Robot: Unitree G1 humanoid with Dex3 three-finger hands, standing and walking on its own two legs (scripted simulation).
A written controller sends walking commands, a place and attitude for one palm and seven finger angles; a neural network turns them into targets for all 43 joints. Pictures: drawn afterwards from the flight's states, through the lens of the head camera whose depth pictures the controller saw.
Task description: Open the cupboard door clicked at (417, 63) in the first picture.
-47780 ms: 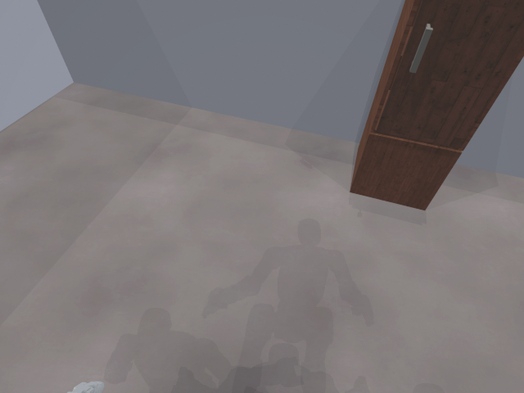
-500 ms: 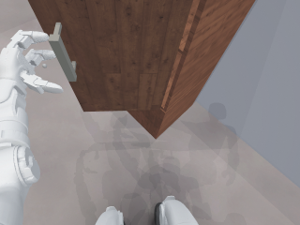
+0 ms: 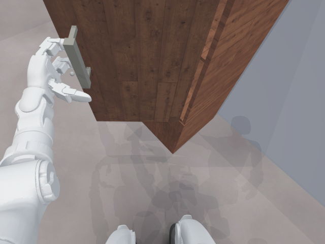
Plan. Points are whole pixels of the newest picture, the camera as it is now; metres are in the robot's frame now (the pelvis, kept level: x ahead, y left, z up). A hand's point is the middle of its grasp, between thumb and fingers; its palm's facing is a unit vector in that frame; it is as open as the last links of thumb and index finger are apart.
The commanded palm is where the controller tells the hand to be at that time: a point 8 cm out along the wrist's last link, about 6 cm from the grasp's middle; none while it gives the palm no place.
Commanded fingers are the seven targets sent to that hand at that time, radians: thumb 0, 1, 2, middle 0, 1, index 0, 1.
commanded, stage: slide the fingers in behind the handle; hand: left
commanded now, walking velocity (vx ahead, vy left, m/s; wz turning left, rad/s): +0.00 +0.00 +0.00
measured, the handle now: (80, 59) +0.54 +0.18 +0.08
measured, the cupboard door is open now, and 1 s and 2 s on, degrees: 49 49 50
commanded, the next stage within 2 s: close the thumb around the handle in 0.86 s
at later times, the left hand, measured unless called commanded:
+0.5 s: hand (89, 73) +0.49 +0.15 +0.08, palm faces -0.02 -1.00 -0.01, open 13.9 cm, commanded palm +0.47 +0.20 +0.08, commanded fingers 0.00 -0.50 0.30 -0.30 -1.20 -0.30 -1.20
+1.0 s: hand (88, 74) +0.49 +0.15 +0.09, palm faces -0.03 -1.00 -0.02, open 13.9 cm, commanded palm +0.47 +0.20 +0.08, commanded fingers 0.00 -0.33 0.37 -0.31 -1.22 -0.31 -1.22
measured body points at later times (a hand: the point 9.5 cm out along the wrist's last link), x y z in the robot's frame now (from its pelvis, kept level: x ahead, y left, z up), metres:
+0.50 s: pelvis +0.00 -0.01 +0.00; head +0.11 +0.00 +0.44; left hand +0.49 +0.20 +0.09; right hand +0.01 -0.27 -0.12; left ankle -0.02 +0.09 -0.68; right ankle +0.03 -0.13 -0.68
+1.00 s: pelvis -0.01 -0.01 +0.00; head +0.11 -0.01 +0.44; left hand +0.49 +0.21 +0.09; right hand +0.00 -0.27 -0.11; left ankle -0.02 +0.09 -0.68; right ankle +0.03 -0.13 -0.68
